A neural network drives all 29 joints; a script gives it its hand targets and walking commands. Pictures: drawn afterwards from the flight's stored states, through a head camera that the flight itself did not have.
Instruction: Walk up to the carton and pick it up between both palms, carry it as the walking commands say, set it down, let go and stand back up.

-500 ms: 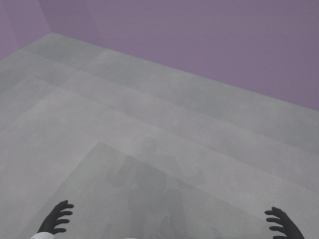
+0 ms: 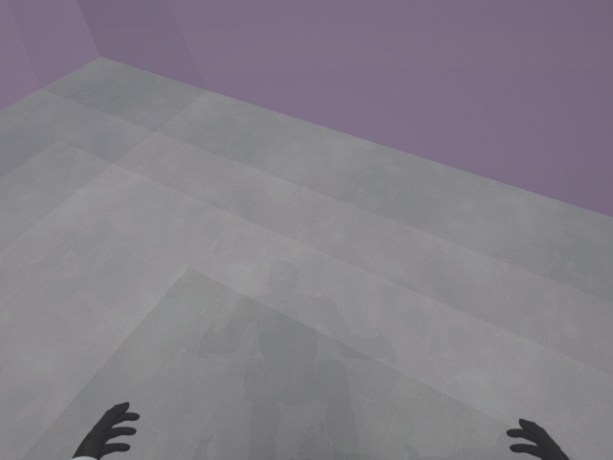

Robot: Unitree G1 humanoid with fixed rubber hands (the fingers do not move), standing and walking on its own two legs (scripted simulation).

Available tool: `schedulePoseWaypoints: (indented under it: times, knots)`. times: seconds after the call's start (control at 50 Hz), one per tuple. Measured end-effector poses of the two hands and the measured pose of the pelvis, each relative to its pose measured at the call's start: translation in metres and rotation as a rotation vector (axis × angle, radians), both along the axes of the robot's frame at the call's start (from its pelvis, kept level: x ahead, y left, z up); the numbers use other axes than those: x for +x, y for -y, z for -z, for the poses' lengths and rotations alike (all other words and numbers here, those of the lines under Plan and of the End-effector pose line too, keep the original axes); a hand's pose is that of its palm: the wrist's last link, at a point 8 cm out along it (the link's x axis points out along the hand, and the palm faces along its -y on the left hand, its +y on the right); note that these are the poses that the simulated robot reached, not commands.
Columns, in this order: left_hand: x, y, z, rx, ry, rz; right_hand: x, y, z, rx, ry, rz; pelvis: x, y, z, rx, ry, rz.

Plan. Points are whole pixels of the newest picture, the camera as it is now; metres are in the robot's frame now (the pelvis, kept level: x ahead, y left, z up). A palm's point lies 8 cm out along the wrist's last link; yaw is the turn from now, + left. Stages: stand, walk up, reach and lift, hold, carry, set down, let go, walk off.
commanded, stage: stand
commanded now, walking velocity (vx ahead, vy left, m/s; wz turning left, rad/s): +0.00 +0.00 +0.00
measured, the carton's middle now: out of the picture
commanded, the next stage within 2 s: walk up in 0.24 s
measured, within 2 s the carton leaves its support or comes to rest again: neither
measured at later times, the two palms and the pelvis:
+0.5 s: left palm out of the picture +0.10 +0.31 -0.09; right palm out of the picture +0.11 -0.31 -0.08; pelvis +0.00 +0.00 +0.02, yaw +0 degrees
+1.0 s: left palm out of the picture +0.11 +0.20 -0.10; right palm out of the picture -0.01 -0.34 -0.11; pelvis -0.05 -0.05 +0.01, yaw -17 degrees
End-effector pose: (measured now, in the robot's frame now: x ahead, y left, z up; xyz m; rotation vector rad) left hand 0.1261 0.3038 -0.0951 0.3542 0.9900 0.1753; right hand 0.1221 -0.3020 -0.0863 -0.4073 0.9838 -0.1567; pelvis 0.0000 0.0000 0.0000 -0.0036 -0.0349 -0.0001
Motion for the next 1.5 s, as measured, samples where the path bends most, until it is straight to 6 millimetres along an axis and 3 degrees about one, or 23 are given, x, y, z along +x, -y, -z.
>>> schedulePoseWaypoints:
  times: [0.28,0.48,0.54,0.62,0.72,0.78,0.88,1.1,1.18,1.32,1.42,1.5]
  knots:
    - [-0.028,-0.006,-0.001,0.0,-0.096,-0.046,0.006,0.0,-0.008,0.003,-0.031,0.007,0.0,-0.002,-0.012,0.001,0.015,-0.004]
    - [-0.031,-0.004,-0.002,-0.022,-0.122,-0.053,-0.005,0.003,-0.011,-0.01,-0.071,0.028,-0.001,-0.004,-0.018,0.0,0.017,-0.002]
    - [-0.032,0.0,0.003,-0.037,-0.137,-0.053,-0.016,0.008,-0.006,-0.019,-0.078,0.102,-0.005,0.0,-0.014,0.016,0.014,0.046]
    - [-0.038,0.024,0.014,-0.054,-0.21,-0.017,-0.04,0.011,0.013,0.029,-0.084,0.181,-0.014,0.009,-0.007,0.028,0.019,0.105]
    - [-0.038,0.066,0.025,-0.047,-0.23,0.055,-0.074,0.021,0.052,0.111,-0.136,0.257,-0.022,0.028,0.01,0.043,0.017,0.169]
    - [-0.044,0.085,0.027,-0.037,-0.26,0.092,-0.085,0.023,0.06,0.152,-0.133,0.285,-0.032,0.034,0.011,0.033,0.014,0.205]
    - [-0.042,0.1,0.015,-0.032,-0.25,0.119,-0.105,0.022,0.046,0.185,-0.13,0.324,-0.046,0.042,-0.005,0.046,0.004,0.248]
    - [-0.003,0.107,0.003,-0.056,-0.109,0.241,-0.153,0.045,0.003,0.094,-0.052,0.45,-0.059,0.04,-0.013,0.04,-0.02,0.339]
    - [0.006,0.103,0.01,-0.072,-0.104,0.289,-0.184,0.032,-0.003,0.069,-0.061,0.496,-0.068,0.029,-0.012,0.025,-0.053,0.37]
    - [0.009,0.113,0.015,-0.119,-0.135,0.389,-0.278,-0.006,-0.008,0.039,-0.204,0.617,-0.081,0.009,-0.018,-0.01,-0.076,0.444]
    - [0.002,0.126,0.021,-0.13,-0.196,0.458,-0.297,-0.02,-0.006,0.058,-0.169,0.668,-0.086,0.007,-0.017,-0.007,-0.068,0.53]
    - [0.011,0.15,0.022,-0.126,-0.194,0.523,-0.305,-0.02,0.002,0.085,-0.124,0.698,-0.093,0.014,-0.012,0.002,-0.065,0.584]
